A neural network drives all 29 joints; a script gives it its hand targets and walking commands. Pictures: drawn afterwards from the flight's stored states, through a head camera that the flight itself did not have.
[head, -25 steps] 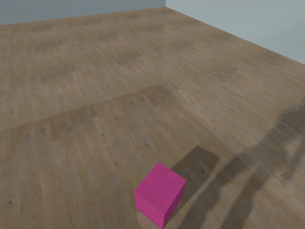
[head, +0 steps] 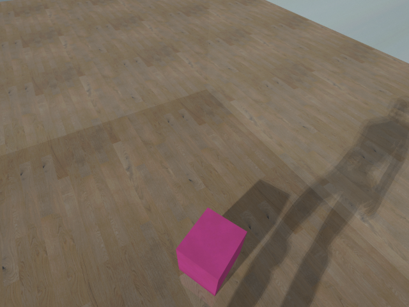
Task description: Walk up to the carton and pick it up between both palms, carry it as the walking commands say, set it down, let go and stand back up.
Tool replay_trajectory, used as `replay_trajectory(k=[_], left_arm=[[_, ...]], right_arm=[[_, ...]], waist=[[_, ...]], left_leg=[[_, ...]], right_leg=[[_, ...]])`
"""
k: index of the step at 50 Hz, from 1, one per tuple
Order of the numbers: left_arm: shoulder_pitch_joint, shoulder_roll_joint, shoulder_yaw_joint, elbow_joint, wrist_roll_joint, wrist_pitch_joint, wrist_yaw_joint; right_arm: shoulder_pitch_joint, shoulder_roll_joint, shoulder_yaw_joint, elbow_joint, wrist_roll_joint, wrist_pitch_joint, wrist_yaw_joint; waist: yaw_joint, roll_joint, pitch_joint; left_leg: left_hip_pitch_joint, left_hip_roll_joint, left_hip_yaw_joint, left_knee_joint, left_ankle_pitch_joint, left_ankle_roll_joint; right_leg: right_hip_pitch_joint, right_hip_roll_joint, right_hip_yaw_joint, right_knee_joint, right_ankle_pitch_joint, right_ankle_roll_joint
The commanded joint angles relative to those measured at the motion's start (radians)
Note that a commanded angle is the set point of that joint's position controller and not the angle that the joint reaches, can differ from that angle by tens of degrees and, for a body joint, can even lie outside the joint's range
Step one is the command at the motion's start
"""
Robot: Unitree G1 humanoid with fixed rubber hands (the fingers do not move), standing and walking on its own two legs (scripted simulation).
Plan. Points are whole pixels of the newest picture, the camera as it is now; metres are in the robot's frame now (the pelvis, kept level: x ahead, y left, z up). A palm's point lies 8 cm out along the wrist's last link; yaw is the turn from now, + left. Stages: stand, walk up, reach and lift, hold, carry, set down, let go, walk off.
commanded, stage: walk up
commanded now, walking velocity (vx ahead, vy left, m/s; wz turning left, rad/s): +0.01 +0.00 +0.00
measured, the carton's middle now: (211, 251) +0.48 -0.04 -0.65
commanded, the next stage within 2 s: none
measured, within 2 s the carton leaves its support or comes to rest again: neither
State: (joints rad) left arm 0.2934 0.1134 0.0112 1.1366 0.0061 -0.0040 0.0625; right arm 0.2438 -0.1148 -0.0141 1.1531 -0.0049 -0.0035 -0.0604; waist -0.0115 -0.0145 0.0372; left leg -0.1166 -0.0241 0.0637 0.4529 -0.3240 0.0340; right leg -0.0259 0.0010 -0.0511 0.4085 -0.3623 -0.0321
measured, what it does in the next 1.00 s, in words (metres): stands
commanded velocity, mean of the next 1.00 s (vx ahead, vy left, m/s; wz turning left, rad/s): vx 0.02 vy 0.00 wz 0.00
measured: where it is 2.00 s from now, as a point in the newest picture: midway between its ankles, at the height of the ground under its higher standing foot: outside the picture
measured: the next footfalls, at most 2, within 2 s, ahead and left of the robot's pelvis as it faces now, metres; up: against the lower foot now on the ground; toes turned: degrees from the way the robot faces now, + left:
none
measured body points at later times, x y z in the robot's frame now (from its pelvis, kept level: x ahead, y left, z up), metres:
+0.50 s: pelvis +0.00 +0.00 +0.00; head +0.01 +0.01 +0.45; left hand -0.01 +0.21 -0.17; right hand +0.00 -0.21 -0.16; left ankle -0.05 +0.09 -0.74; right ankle -0.09 -0.10 -0.74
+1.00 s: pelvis -0.01 +0.00 +0.00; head -0.01 +0.01 +0.45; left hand -0.02 +0.21 -0.16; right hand -0.01 -0.21 -0.16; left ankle -0.05 +0.10 -0.74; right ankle -0.09 -0.10 -0.74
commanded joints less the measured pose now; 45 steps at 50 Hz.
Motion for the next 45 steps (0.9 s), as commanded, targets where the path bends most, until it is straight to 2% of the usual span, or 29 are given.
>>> replay_trajectory(k=[1,6,8,9,10,12,13,14,18,19,20,21,22,23,24,25,26,28,29,32,33,35,37,38,41,42,43,44,45], left_arm=[[0.101,0.072,0.007,-0.005,0.002,-0.005,0.008],[0.094,0.068,0.008,-0.016,0.003,-0.003,0.007],[0.09,0.086,0.012,-0.01,0.002,-0.006,0.009],[0.084,0.094,0.017,-0.021,-0.001,-0.012,0.008],[0.073,0.096,0.013,-0.024,0.001,-0.009,0.007],[0.094,0.096,0.016,-0.023,0.001,-0.009,0.008],[0.111,0.084,0.011,-0.015,0.002,-0.005,0.007],[0.101,0.08,0.009,-0.018,0.001,-0.004,0.003],[0.062,0.095,0.012,-0.029,0.001,-0.008,-0.001],[0.075,0.083,0.013,-0.029,0.001,-0.008,0.002],[0.052,0.102,0.018,-0.028,0.002,-0.011,0.003],[0.073,0.107,0.017,-0.017,0.002,-0.009,0.002],[0.09,0.096,0.012,-0.015,0.002,-0.007,0.002],[0.112,0.082,0.005,-0.02,0.005,-0.005,-0.002],[0.091,0.072,0.005,-0.017,0.009,-0.006,-0.002],[0.079,0.088,0.002,-0.006,0.007,-0.007,0.001],[0.087,0.093,0.011,-0.017,0.0,-0.012,0.004],[0.088,0.091,0.011,-0.014,-0.001,-0.011,0.005],[0.08,0.093,0.01,-0.022,0.002,-0.011,0.005],[0.075,0.103,0.01,-0.025,0.002,-0.014,0.003],[0.073,0.101,0.012,-0.022,-0.001,-0.011,0.004],[0.09,0.097,0.015,-0.023,0.0,-0.01,0.006],[0.09,0.09,0.01,-0.02,0.001,-0.009,0.004],[0.075,0.088,0.013,-0.029,0.003,-0.009,0.002],[0.067,0.093,0.015,-0.028,0.006,-0.006,-0.001],[0.075,0.101,0.023,-0.029,0.003,-0.007,0.001],[0.109,0.1,0.02,-0.017,0.009,-0.007,0.0],[0.108,0.099,0.016,-0.021,0.013,-0.006,-0.005],[0.095,0.096,0.012,-0.019,0.015,-0.007,-0.005]], right_arm=[[0.06,-0.092,-0.008,-0.03,0.001,-0.006,0.001],[0.069,-0.09,-0.012,-0.025,0.001,-0.012,-0.001],[0.065,-0.101,-0.011,-0.023,0.0,-0.012,0.002],[0.092,-0.101,-0.01,-0.015,-0.002,-0.015,0.0],[0.104,-0.112,-0.014,-0.013,-0.001,-0.015,0.002],[0.101,-0.122,-0.017,-0.016,0.001,-0.019,-0.003],[0.079,-0.118,-0.016,-0.028,-0.001,-0.013,-0.001],[0.08,-0.106,-0.013,-0.023,-0.004,-0.011,-0.001],[0.082,-0.104,-0.009,-0.029,-0.008,-0.01,0.002],[0.065,-0.094,-0.002,-0.027,-0.005,-0.008,0.002],[0.081,-0.101,-0.002,-0.022,-0.006,-0.009,0.001],[0.08,-0.105,-0.005,-0.029,-0.008,-0.011,0.001],[0.067,-0.108,-0.004,-0.033,-0.007,-0.011,0.002],[0.066,-0.104,-0.004,-0.036,-0.006,-0.01,0.005],[0.07,-0.085,-0.002,-0.035,-0.01,-0.009,0.007],[0.041,-0.095,-0.004,-0.039,-0.009,-0.007,0.007],[0.071,-0.096,-0.004,-0.038,-0.009,-0.01,0.004],[0.069,-0.109,-0.009,-0.032,-0.008,-0.01,0.003],[0.069,-0.113,-0.01,-0.039,-0.007,-0.011,0.004],[0.072,-0.117,-0.009,-0.033,-0.007,-0.009,0.004],[0.064,-0.11,-0.006,-0.03,-0.007,-0.011,0.003],[0.076,-0.118,-0.015,-0.048,-0.005,-0.012,0.004],[0.07,-0.106,-0.008,-0.041,-0.007,-0.011,0.003],[0.073,-0.111,-0.01,-0.045,-0.007,-0.013,0.004],[0.087,-0.101,-0.004,-0.036,-0.01,-0.01,0.006],[0.075,-0.099,-0.003,-0.041,-0.01,-0.011,0.007],[0.08,-0.104,-0.005,-0.037,-0.009,-0.013,0.008],[0.075,-0.104,-0.008,-0.038,-0.011,-0.008,0.014],[0.054,-0.099,-0.008,-0.047,-0.009,-0.008,0.014]], waist=[[0.01,-0.053,0.049],[0.005,-0.011,0.026],[0.0,-0.029,0.021],[-0.009,0.008,0.001],[-0.003,-0.029,0.016],[-0.001,0.033,-0.018],[0.005,-0.013,0.009],[0.002,-0.019,0.02],[-0.012,0.063,0.044],[0.0,0.028,0.035],[-0.009,0.054,0.035],[-0.01,0.032,-0.003],[-0.006,0.025,-0.001],[0.005,-0.007,0.007],[-0.003,-0.002,0.03],[-0.003,0.015,0.083],[-0.002,-0.016,0.036],[-0.003,0.0,0.034],[0.002,-0.021,0.034],[-0.003,0.012,0.045],[0.0,-0.019,0.032],[-0.003,0.009,0.005],[0.001,0.002,0.035],[-0.003,0.044,0.021],[-0.005,-0.007,0.048],[-0.006,0.01,0.043],[0.004,-0.049,-0.009],[0.002,-0.045,0.014],[-0.001,-0.011,0.061]], left_leg=[[0.011,0.138,-0.111,-0.071,0.498,0.03],[0.024,0.134,-0.106,-0.075,0.533,0.032],[0.049,0.137,-0.1,-0.063,0.582,0.033],[0.053,0.131,-0.095,-0.048,0.624,0.029],[0.04,0.138,-0.095,-0.061,0.615,0.028],[0.071,0.154,-0.103,-0.038,0.718,0.036],[0.068,0.159,-0.11,-0.046,0.65,0.038],[0.047,0.149,-0.108,-0.06,0.574,0.036],[0.024,0.126,-0.093,-0.063,0.504,0.024],[0.016,0.132,-0.097,-0.063,0.522,0.027],[0.014,0.128,-0.103,-0.058,0.557,0.029],[0.051,0.129,-0.098,-0.051,0.564,0.031],[0.052,0.131,-0.097,-0.042,0.532,0.034],[0.035,0.129,-0.099,-0.063,0.432,0.037],[0.015,0.124,-0.103,-0.073,0.383,0.037],[0.016,0.135,-0.11,-0.082,0.488,0.035],[0.044,0.143,-0.107,-0.064,0.552,0.037],[0.046,0.141,-0.101,-0.062,0.571,0.035],[0.035,0.139,-0.113,-0.066,0.556,0.038],[0.033,0.129,-0.1,-0.068,0.543,0.027],[0.039,0.14,-0.102,-0.06,0.54,0.034],[0.056,0.145,-0.111,-0.049,0.575,0.04],[0.033,0.143,-0.107,-0.066,0.536,0.034],[0.023,0.135,-0.108,-0.073,0.527,0.029],[0.005,0.134,-0.113,-0.073,0.466,0.036],[0.007,0.137,-0.109,-0.077,0.474,0.038],[0.017,0.13,-0.096,-0.072,0.374,0.035],[0.001,0.116,-0.093,-0.076,0.261,0.029],[-0.014,0.115,-0.092,-0.09,0.274,0.022]], right_leg=[[-0.045,-0.126,0.067,-0.052,0.573,-0.007],[-0.023,-0.128,0.069,-0.047,0.58,-0.008],[-0.028,-0.128,0.055,-0.03,0.619,-0.007],[-0.024,-0.131,0.057,-0.012,0.621,-0.006],[-0.034,-0.124,0.049,-0.01,0.59,-0.005],[-0.036,-0.119,0.041,0.02,0.565,-0.004],[-0.064,-0.114,0.048,-0.017,0.527,0.0],[-0.056,-0.117,0.06,-0.036,0.51,-0.002],[-0.063,-0.129,0.074,-0.036,0.541,-0.009],[-0.039,-0.122,0.066,-0.039,0.548,-0.004],[-0.04,-0.13,0.069,-0.023,0.568,-0.01],[-0.033,-0.129,0.064,-0.02,0.55,-0.009],[-0.045,-0.125,0.06,-0.036,0.539,-0.001],[-0.047,-0.112,0.056,-0.046,0.441,-0.002],[-0.048,-0.119,0.068,-0.062,0.412,-0.006],[-0.07,-0.127,0.078,-0.057,0.502,-0.005],[-0.05,-0.125,0.067,-0.041,0.584,-0.008],[-0.055,-0.126,0.06,-0.035,0.582,-0.004],[-0.046,-0.121,0.06,-0.035,0.549,-0.006],[-0.057,-0.128,0.069,-0.035,0.577,-0.006],[-0.045,-0.123,0.063,-0.034,0.577,-0.008],[-0.039,-0.127,0.057,-0.028,0.569,-0.006],[-0.044,-0.124,0.065,-0.04,0.522,-0.007],[-0.04,-0.128,0.067,-0.042,0.494,-0.006],[-0.042,-0.123,0.055,-0.056,0.461,-0.007],[-0.032,-0.13,0.06,-0.05,0.477,-0.016],[-0.014,-0.128,0.045,-0.059,0.406,-0.015],[-0.031,-0.132,0.069,-0.079,0.299,-0.013],[-0.058,-0.134,0.078,-0.089,0.345,-0.017]])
